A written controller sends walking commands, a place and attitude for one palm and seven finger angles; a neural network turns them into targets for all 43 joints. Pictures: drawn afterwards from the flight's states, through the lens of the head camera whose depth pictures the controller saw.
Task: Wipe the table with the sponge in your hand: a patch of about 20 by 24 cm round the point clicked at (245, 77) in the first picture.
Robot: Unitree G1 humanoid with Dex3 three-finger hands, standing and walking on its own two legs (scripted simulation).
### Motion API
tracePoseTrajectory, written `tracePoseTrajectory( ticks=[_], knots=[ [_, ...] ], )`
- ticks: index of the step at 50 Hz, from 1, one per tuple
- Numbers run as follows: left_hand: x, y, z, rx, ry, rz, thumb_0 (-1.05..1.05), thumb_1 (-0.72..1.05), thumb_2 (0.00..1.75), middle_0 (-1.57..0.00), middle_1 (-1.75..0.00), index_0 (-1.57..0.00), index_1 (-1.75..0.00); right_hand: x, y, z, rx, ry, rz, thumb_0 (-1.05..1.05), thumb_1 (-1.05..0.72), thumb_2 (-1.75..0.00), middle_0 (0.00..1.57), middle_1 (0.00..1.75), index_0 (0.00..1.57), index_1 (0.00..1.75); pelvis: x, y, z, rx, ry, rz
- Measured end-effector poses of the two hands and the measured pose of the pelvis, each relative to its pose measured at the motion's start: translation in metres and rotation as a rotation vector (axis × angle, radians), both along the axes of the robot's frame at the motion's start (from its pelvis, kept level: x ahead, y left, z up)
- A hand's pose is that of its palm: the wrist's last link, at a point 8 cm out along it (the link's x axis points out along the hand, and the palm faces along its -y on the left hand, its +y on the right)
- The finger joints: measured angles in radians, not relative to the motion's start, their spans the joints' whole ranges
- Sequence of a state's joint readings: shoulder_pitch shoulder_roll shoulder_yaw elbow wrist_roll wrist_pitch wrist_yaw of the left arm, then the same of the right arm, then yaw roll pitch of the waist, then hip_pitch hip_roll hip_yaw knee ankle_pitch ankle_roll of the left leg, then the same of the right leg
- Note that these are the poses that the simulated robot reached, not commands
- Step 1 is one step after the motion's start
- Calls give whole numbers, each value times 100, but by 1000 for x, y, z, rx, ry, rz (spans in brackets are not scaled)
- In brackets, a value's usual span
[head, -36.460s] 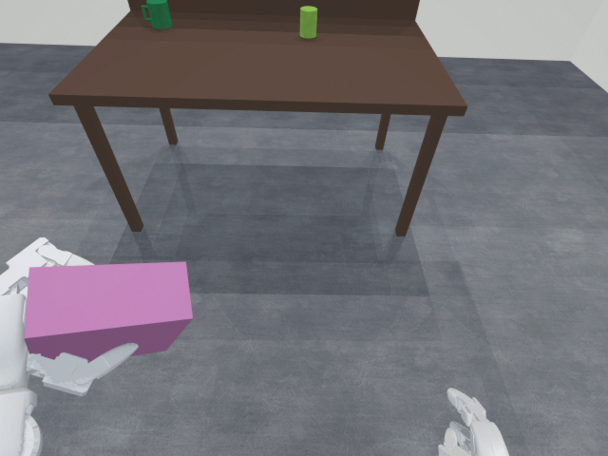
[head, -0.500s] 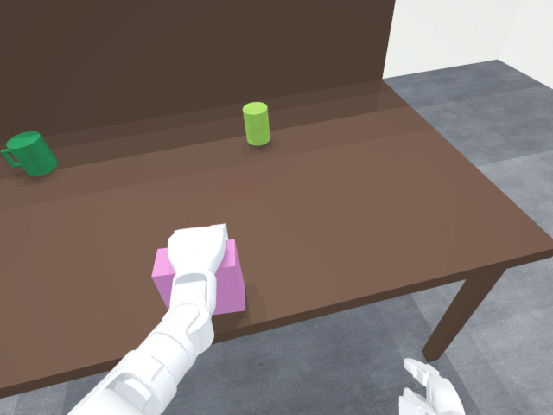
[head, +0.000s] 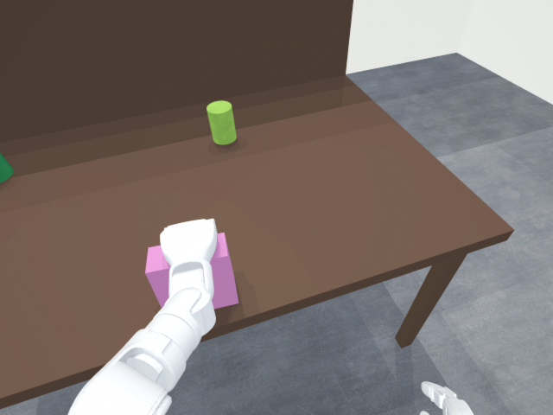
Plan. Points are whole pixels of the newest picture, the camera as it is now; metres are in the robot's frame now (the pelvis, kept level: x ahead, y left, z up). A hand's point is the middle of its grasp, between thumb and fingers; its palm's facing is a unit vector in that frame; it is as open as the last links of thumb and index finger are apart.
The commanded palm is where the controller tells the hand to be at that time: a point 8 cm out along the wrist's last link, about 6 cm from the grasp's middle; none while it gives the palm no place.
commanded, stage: wipe forward along the third lane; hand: left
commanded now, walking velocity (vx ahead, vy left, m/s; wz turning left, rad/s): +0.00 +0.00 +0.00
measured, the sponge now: (198, 284) +0.35 +0.18 -0.05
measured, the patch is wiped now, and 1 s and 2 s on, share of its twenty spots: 0.75 0.90 1.00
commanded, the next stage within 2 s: wipe back along the third lane in 1.34 s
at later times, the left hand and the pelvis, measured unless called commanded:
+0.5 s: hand (196, 242) +0.40 +0.18 +0.01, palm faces -0.09 +0.02 -1.00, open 10.1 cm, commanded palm +0.39 +0.18 +0.04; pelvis -0.02 +0.00 -0.01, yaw -1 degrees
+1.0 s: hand (189, 216) +0.46 +0.21 +0.01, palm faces -0.12 +0.03 -0.99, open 10.1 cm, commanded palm +0.45 +0.20 +0.05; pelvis -0.02 +0.02 -0.02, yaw -2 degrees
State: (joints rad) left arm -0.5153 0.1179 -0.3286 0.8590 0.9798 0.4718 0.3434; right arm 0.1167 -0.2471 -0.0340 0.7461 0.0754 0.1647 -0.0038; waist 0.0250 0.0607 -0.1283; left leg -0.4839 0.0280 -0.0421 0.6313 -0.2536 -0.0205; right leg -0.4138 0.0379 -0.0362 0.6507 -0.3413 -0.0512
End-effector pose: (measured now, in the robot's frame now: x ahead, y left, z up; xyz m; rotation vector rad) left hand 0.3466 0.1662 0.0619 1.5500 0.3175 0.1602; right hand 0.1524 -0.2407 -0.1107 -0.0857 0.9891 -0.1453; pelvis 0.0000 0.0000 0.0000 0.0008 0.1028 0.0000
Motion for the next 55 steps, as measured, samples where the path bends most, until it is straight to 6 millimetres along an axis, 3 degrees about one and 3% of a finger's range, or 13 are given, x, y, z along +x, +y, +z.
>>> tracePoseTrajectory(
  ticks=[32,55],
  knots=[
    [53,12,2,47,2,20,1,-55,110,-77,-132,-77,-133,-108,-16,-29,-47,177,-127,0,-91,-90,20,30,20,30,-22,1,-16,-13,117,-19],
    [114,40,3,39,22,40,1,-55,110,-77,-133,-77,-134,-140,7,-29,-73,275,-177,0,-91,-90,20,30,20,30,-10,26,-22,-37,211,-35]
  ],
)
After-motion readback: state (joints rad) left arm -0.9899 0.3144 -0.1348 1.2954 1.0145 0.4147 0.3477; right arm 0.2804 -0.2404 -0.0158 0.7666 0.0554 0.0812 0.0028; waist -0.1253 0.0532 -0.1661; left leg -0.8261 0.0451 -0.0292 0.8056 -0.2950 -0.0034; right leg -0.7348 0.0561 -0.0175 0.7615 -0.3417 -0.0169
